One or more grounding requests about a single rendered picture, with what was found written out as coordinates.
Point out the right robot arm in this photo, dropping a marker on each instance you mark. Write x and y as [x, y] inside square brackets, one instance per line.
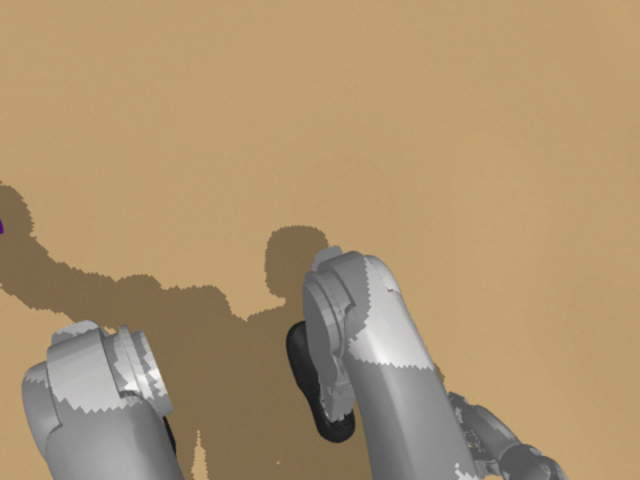
[525, 462]

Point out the right robot hand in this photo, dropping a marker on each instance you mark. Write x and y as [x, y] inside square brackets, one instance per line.
[488, 437]

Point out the right robot foot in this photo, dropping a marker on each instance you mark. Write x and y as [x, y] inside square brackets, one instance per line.
[306, 377]

